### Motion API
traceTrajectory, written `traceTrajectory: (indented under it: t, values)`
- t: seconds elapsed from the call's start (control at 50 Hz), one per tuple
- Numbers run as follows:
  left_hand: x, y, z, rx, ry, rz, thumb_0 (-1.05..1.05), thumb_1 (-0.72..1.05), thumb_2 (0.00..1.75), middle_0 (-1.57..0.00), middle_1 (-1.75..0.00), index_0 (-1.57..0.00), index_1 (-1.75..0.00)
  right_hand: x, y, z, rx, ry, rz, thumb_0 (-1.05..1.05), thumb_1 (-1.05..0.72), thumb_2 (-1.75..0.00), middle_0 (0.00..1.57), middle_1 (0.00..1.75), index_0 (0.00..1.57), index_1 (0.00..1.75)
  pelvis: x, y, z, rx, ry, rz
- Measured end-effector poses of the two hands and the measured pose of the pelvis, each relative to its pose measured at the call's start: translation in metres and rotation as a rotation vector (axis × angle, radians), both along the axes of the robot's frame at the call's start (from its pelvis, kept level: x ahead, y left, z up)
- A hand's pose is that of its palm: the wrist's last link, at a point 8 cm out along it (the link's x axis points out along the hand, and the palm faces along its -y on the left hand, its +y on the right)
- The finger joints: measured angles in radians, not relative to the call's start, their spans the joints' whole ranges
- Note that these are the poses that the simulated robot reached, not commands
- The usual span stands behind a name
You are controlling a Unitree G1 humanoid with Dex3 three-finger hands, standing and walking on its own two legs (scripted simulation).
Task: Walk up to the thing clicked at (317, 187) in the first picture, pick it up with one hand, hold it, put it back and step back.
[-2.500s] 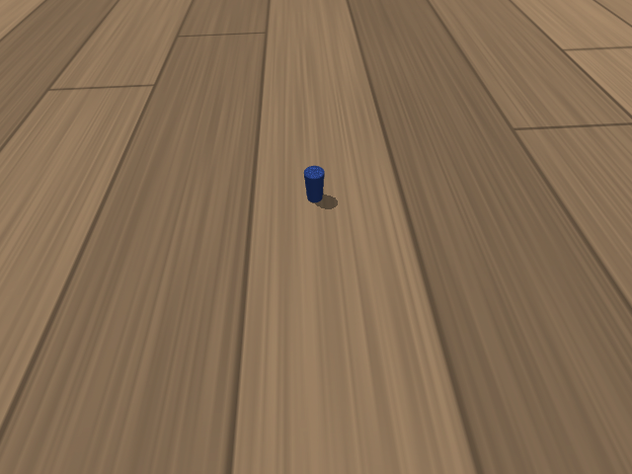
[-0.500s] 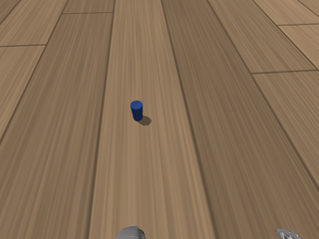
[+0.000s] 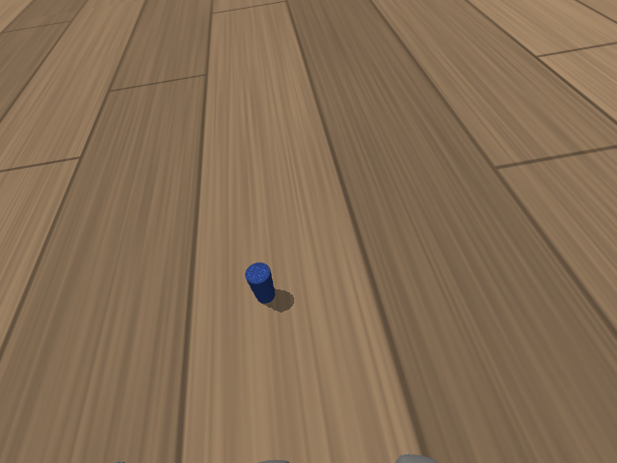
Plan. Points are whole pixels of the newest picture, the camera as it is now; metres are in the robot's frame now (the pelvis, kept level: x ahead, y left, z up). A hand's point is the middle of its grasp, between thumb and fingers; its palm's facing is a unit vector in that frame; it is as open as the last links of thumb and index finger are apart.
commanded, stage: walk up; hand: left
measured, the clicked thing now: (261, 284) +0.80 +0.28 -0.68
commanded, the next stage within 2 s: none
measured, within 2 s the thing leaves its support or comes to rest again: neither
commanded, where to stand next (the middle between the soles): +0.45 +0.07 m, yaw -1 degrees
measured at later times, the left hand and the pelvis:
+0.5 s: hand (118, 409) +0.23 +0.35 -0.14, palm faces -0.03 -0.93 -0.36, open 7.3 cm; pelvis +0.18 +0.07 +0.01, yaw +1 degrees
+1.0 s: hand (152, 308) +0.39 +0.33 -0.10, palm faces -0.02 -0.91 -0.42, open 7.3 cm; pelvis +0.32 +0.06 +0.02, yaw -1 degrees
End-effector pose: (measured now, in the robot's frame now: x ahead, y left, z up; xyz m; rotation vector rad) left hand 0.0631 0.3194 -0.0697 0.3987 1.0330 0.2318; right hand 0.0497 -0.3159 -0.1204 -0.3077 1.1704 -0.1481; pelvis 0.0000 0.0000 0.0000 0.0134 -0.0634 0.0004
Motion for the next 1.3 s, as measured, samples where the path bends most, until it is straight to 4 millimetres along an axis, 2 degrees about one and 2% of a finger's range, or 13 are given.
traceTrajectory:
  t: [0.06,0.14,0.26,0.38,0.5,0.66,0.74,0.82,0.94,1.06,1.14,1.22,1.3]
  values:
    - [-0.001,-0.002,0.008,-0.005,0.038,0.025,0.0,0.9,0.9,-0.2,-0.3,-0.21,-0.3,0.035,0.004,0.01,0.014,-0.027,0.017,0.01,-0.91,-0.9,0.2,0.3,0.2,0.3,0.019,0.002,0.011,-0.002,0.002,-0.005]
    - [0.0,0.006,0.008,-0.007,0.105,0.044,0.0,0.9,0.9,-0.2,-0.3,-0.21,-0.3,0.075,0.012,0.023,0.015,-0.058,0.037,0.01,-0.91,-0.9,0.2,0.3,0.2,0.3,0.045,0.007,0.017,-0.017,0.008,-0.006]
    - [0.026,0.034,-0.007,-0.02,0.136,0.064,0.0,0.9,0.9,-0.2,-0.3,-0.21,-0.3,0.128,0.028,0.035,-0.019,-0.048,0.077,0.01,-0.91,-0.9,0.2,0.3,0.2,0.3,0.088,0.026,0.013,-0.04,0.017,0.013]
    - [0.083,0.072,-0.036,-0.04,0.147,0.062,0.01,0.9,0.9,-0.2,-0.3,-0.21,-0.3,0.181,0.053,0.04,-0.084,-0.107,0.064,0.01,-0.91,-0.9,0.2,0.3,0.2,0.3,0.138,0.061,-0.002,-0.014,0.012,0.01]
    - [0.157,0.079,-0.031,-0.075,0.111,0.012,0.01,0.91,0.9,-0.2,-0.3,-0.21,-0.3,0.192,0.077,0.055,-0.079,-0.1,0.009,0.01,-0.91,-0.9,0.21,0.3,0.2,0.3,0.177,0.075,0.013,-0.031,0.007,0.015]
    - [0.231,0.073,-0.018,-0.076,0.103,-0.038,0.0,0.91,0.9,-0.2,-0.3,-0.2,-0.3,0.202,0.08,0.046,-0.058,-0.012,-0.031,0.01,-0.9,-0.9,0.21,0.3,0.2,0.3,0.226,0.076,0.018,-0.004,0.01,-0.004]
    - [0.268,0.062,-0.014,-0.054,0.097,-0.064,0.0,0.91,0.9,-0.2,-0.3,-0.2,-0.3,0.216,0.07,0.029,-0.035,0.015,-0.053,0.01,-0.9,-0.9,0.21,0.3,0.2,0.3,0.252,0.069,0.011,0.009,0.015,-0.015]
    - [0.302,0.049,-0.013,-0.019,0.045,-0.065,0.0,0.91,0.9,-0.2,-0.3,-0.21,-0.3,0.242,0.059,0.005,-0.013,0.035,-0.059,0.01,-0.9,-0.9,0.21,0.3,0.2,0.3,0.278,0.057,-0.001,-0.016,0.004,-0.015]
    - [0.315,0.043,0.005,-0.015,0.01,-0.023,0.0,0.9,0.9,-0.2,-0.3,-0.21,-0.3,0.297,0.062,0.009,0.016,0.011,-0.01,0.01,-0.91,-0.9,0.21,0.3,0.2,0.3,0.306,0.054,0.011,0.002,-0.008,-0.017]
    - [0.313,0.06,0.007,-0.004,0.069,0.001,0.0,0.9,0.9,-0.2,-0.3,-0.21,-0.3,0.343,0.065,0.022,-0.006,-0.036,0.007,0.01,-0.91,-0.9,0.21,0.3,0.2,0.3,0.331,0.064,0.017,-0.012,-0.006,-0.02]
    - [0.32,0.078,-0.008,-0.013,0.108,0.015,0.0,0.9,0.9,-0.2,-0.3,-0.21,-0.3,0.36,0.074,0.026,-0.046,-0.022,0.006,0.01,-0.91,-0.9,0.2,0.3,0.2,0.3,0.345,0.077,0.012,-0.024,0.001,-0.021]
    - [0.335,0.095,-0.037,-0.044,0.135,0.033,0.0,0.9,0.9,-0.2,-0.3,-0.21,-0.3,0.373,0.09,0.024,-0.096,-0.022,-0.006,0.01,-0.91,-0.9,0.2,0.3,0.2,0.3,0.357,0.095,-0.002,-0.018,0.002,-0.016]
    - [0.351,0.095,-0.051,-0.084,0.161,0.012,0.0,0.91,0.9,-0.2,-0.3,-0.2,-0.3,0.378,0.109,0.033,-0.09,-0.037,-0.01,0.01,-0.91,-0.9,0.2,0.3,0.2,0.3,0.365,0.102,0.001,-0.021,0.003,-0.032]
